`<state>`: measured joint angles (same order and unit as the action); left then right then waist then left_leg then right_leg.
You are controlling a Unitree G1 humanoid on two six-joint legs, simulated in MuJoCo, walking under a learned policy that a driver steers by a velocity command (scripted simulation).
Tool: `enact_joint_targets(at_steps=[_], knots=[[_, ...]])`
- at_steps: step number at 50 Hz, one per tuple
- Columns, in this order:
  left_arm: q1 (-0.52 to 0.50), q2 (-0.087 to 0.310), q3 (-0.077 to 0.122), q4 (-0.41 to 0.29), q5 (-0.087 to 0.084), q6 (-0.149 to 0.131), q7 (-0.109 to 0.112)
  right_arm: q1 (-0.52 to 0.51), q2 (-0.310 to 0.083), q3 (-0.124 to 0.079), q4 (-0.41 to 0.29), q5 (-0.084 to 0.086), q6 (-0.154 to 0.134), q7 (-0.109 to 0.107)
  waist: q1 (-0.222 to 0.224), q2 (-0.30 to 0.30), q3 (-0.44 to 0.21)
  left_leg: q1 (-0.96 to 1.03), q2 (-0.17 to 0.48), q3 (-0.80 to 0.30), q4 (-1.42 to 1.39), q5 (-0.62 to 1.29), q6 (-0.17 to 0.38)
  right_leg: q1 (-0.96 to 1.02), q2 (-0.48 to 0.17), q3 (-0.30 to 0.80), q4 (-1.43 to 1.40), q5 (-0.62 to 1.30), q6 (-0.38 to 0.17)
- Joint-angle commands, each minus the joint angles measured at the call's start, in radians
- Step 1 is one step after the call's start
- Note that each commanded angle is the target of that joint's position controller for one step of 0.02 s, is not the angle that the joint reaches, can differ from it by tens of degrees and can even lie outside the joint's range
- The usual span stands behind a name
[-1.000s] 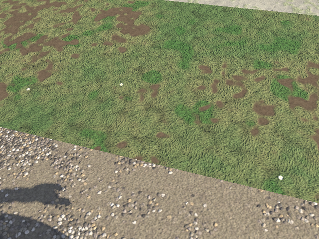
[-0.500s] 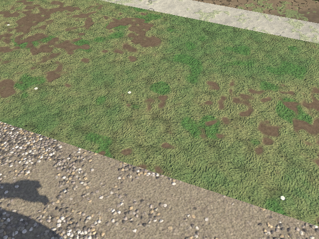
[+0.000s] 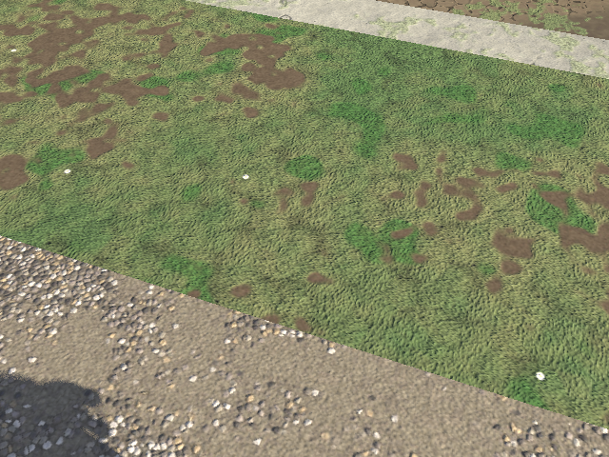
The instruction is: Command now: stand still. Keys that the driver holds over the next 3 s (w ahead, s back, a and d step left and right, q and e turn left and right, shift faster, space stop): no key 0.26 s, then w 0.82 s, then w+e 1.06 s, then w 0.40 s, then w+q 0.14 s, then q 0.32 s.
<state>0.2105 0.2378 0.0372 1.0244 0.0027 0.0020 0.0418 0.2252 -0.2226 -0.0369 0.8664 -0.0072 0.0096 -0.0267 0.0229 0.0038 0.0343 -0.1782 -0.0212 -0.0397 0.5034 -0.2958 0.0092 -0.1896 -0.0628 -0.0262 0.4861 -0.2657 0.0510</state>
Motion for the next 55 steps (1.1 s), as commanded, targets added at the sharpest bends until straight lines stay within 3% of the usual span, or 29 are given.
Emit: enact_joint_targets(at_steps=[1,13,15,17,19,20,21,23,24,25,26,27,28,29,31,33,38,43,45,46,47,48,49,50,51,52,53,54,55], knots=[[0.021,0.111,0.02,-0.013,-0.001,-0.006,0.005,0.008,-0.103,-0.021,-0.02,0.001,-0.011,-0.006,0.0,0.003,-0.009,-0.035,0.04,-0.033,-0.095,0.217,0.019,0.017,0.002,0.0,-0.064,0.14,-0.01],[0.054,0.085,0.012,0.044,-0.001,-0.002,0.011,0.029,-0.094,-0.01,0.079,0.006,-0.011,-0.01,-0.004,-0.001,0.006,-0.04,0.033,-0.019,-0.107,0.198,0.015,0.013,0.011,-0.008,-0.073,0.129,-0.014],[0.08,0.075,0.012,0.061,-0.01,0.001,0.014,0.053,-0.105,-0.015,0.1,0.014,-0.005,-0.014,-0.009,0.015,-0.003,-0.049,0.014,-0.012,-0.116,-0.122,0.038,-0.005,0.051,-0.052,-0.03,-0.115,-0.029],[0.055,0.073,0.013,0.042,-0.015,-0.006,0.016,0.062,-0.134,-0.024,0.096,0.022,-0.007,-0.016,-0.024,0.05,0.083,-0.129,0.059,-0.089,-0.169,-0.461,0.086,-0.117,0.065,-0.059,0.034,-0.329,-0.056],[0.026,0.032,0.004,0.017,-0.017,-0.036,0.004,0.123,-0.172,-0.037,0.109,0.032,-0.029,-0.009,-0.051,0.15,0.122,-0.102,0.184,-0.282,-0.268,-0.575,0.16,-0.226,0.081,-0.069,0.178,-0.255,-0.066],[0.022,0.019,0.001,0.008,-0.02,-0.053,-0.006,0.141,-0.194,-0.046,0.118,0.036,-0.039,-0.006,-0.055,0.199,0.124,-0.099,0.257,-0.394,-0.315,-0.584,0.205,-0.243,0.068,-0.047,0.262,-0.199,-0.08],[0.021,0.028,0.003,0.002,-0.027,-0.068,-0.017,0.124,-0.191,-0.046,0.112,0.037,-0.048,-0.004,-0.044,0.2,0.133,-0.12,0.295,-0.449,-0.336,-0.556,0.229,-0.248,0.043,-0.011,0.299,-0.2,-0.104],[0.087,0.022,0.003,0.013,-0.04,-0.091,-0.034,0.023,-0.17,-0.039,0.081,0.044,-0.058,0.001,0.023,0.179,0.135,-0.167,0.272,-0.377,-0.296,-0.448,0.199,-0.14,0.028,-0.003,0.14,-0.209,-0.153],[0.183,0.026,0.009,0.054,-0.037,-0.098,-0.036,-0.045,-0.155,-0.034,0.061,0.05,-0.056,0.004,0.076,0.137,0.119,-0.249,0.2,-0.266,-0.231,-0.356,0.152,0.044,0.052,-0.026,-0.018,-0.108,-0.159],[0.279,0.061,0.023,0.094,-0.022,-0.098,-0.036,-0.077,-0.12,-0.025,0.045,0.043,-0.059,0.005,0.102,0.042,0.08,-0.328,0.115,-0.141,-0.055,-0.204,0.099,0.199,0.022,0.051,-0.065,-0.041,-0.149],[0.413,0.162,0.05,0.116,-0.019,-0.1,-0.035,-0.096,-0.054,-0.008,0.019,0.032,-0.071,0.006,0.132,-0.225,0.017,-0.471,-0.009,0.048,0.299,-0.124,0.021,0.335,-0.181,0.391,-0.236,-0.192,-0.223],[0.449,0.214,0.053,0.115,-0.006,-0.112,-0.05,-0.105,-0.076,-0.016,-0.01,0.043,-0.09,0.002,0.121,-0.313,0.021,-0.607,-0.041,0.007,0.52,-0.264,0.017,0.345,-0.339,0.728,-0.341,-0.245,-0.329],[0.357,0.144,0.031,0.089,-0.002,-0.123,-0.049,-0.083,-0.102,-0.022,0.004,0.056,-0.102,0.008,0.066,-0.17,0.082,-0.674,0.03,-0.053,0.656,-0.208,0.037,0.317,-0.342,0.686,-0.33,-0.235,-0.327],[0.303,0.099,0.02,0.065,-0.008,-0.128,-0.05,-0.052,-0.096,-0.02,0.025,0.059,-0.111,0.018,0.041,-0.121,0.101,-0.696,0.066,-0.052,0.686,-0.101,0.057,0.307,-0.291,0.561,-0.325,-0.192,-0.29],[0.257,0.077,0.007,0.044,-0.01,-0.124,-0.058,-0.076,-0.116,-0.034,0.034,0.041,-0.121,0.026,0.026,-0.086,0.101,-0.692,0.118,-0.018,0.618,0.043,0.068,0.303,-0.222,0.372,-0.338,0.017,-0.227],[0.303,0.037,-0.008,0.052,-0.001,-0.108,-0.052,-0.101,-0.09,-0.035,0.032,0.033,-0.116,0.041,0.031,-0.111,0.067,-0.633,0.124,0.027,0.553,0.105,0.051,0.296,-0.164,0.237,-0.334,0.245,-0.204],[0.318,0.098,-0.004,0.029,0.005,-0.089,-0.023,-0.31,-0.024,-0.005,-0.045,0.033,-0.103,0.054,0.058,-0.092,0.104,-0.52,0.079,0.093,0.22,0.269,0.003,0.164,-0.123,0.112,-0.389,0.332,-0.213],[0.35,0.121,0.013,0.043,-0.017,-0.09,-0.017,-0.41,-0.065,-0.003,-0.094,0.042,-0.107,0.073,0.044,-0.106,0.138,-0.446,0.06,0.084,0.051,0.32,0.043,0.224,-0.178,0.083,-0.392,0.385,-0.212],[0.326,0.139,0.023,0.036,-0.015,-0.083,-0.018,-0.37,-0.101,-0.017,-0.094,0.04,-0.113,0.078,-0.003,-0.117,0.085,-0.361,0.033,0.092,0.026,0.278,0.076,0.292,-0.197,0.064,-0.3,0.631,-0.193],[0.312,0.154,0.03,0.03,-0.011,-0.076,-0.017,-0.301,-0.129,-0.031,-0.078,0.039,-0.114,0.076,-0.045,-0.139,0.023,-0.261,0.002,0.111,0.037,0.249,0.094,0.315,-0.199,0.054,-0.208,0.825,-0.182],[0.293,0.153,0.031,0.023,-0.004,-0.066,-0.018,-0.148,-0.166,-0.054,-0.033,0.042,-0.112,0.069,-0.123,-0.146,-0.072,-0.077,-0.03,0.13,0.038,0.239,0.121,0.293,-0.172,0.027,-0.034,0.963,-0.161],[0.274,0.146,0.026,0.006,0.002,-0.062,-0.02,0.031,-0.207,-0.076,0.019,0.042,-0.105,0.059,-0.203,-0.135,-0.175,0.198,0.02,0.071,0.052,0.24,0.159,0.134,-0.136,0.015,0.193,0.887,-0.132],[0.367,0.033,-0.005,-0.018,0.01,-0.074,-0.033,0.195,-0.302,-0.098,0.05,0.012,-0.099,0.049,-0.178,0.083,-0.357,0.606,0.296,-0.35,0.032,0.079,0.302,-0.245,0.007,-0.004,0.599,0.411,-0.077],[0.388,-0.018,-0.022,-0.002,-0.013,-0.104,-0.043,0.205,-0.254,-0.08,0.066,0.015,-0.095,0.053,-0.156,0.226,-0.468,0.663,0.433,-0.75,-0.195,-0.087,0.383,-0.411,0.13,0.117,0.857,-0.272,-0.064],[0.278,0.077,0.006,-0.039,-0.044,-0.129,-0.046,0.098,-0.19,-0.058,0.06,0.027,-0.101,0.058,-0.145,0.173,-0.284,0.509,0.38,-0.653,-0.242,-0.128,0.319,-0.515,0.064,0.169,0.941,-0.246,-0.093],[0.185,0.111,0.014,-0.072,-0.06,-0.14,-0.042,0.001,-0.146,-0.045,0.04,0.025,-0.107,0.058,-0.111,0.109,-0.155,0.332,0.347,-0.485,-0.262,-0.05,0.279,-0.524,0.01,0.134,0.922,-0.159,-0.111],[0.147,0.107,0.02,-0.078,-0.052,-0.14,-0.032,-0.072,-0.115,-0.034,0.033,0.017,-0.117,0.065,-0.068,0.027,-0.079,0.162,0.307,-0.358,-0.293,0.077,0.253,-0.475,-0.037,0.114,0.853,-0.078,-0.111],[0.156,0.102,0.031,-0.075,-0.036,-0.127,-0.024,-0.106,-0.084,-0.025,0.034,0.006,-0.126,0.069,-0.028,0.032,-0.059,0.059,0.264,-0.263,-0.317,0.146,0.228,-0.405,-0.073,0.115,0.788,-0.031,-0.112],[0.191,0.07,0.029,-0.068,-0.034,-0.109,-0.022,-0.113,-0.074,-0.022,0.044,0.0,-0.129,0.071,-0.001,0.055,-0.053,-0.004,0.245,-0.204,-0.343,0.158,0.22,-0.348,-0.088,0.119,0.758,-0.014,-0.11]])
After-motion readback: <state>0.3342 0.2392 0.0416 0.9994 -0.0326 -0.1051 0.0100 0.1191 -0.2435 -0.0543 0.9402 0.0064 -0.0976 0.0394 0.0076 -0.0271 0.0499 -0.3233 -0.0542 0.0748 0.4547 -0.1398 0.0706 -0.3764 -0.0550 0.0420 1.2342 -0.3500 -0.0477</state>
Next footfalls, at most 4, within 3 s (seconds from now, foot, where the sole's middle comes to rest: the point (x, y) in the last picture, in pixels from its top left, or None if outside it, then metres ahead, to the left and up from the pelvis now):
0.96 left None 0.43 0.09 -0.77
1.52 right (397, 374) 0.72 -0.17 -0.77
2.00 left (352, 263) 1.06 -0.07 -0.77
2.50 right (484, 248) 1.12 -0.45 -0.77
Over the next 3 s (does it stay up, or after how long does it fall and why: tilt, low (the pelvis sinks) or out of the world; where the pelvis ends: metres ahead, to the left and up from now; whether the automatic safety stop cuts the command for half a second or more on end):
stays up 1.26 -0.40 -0.02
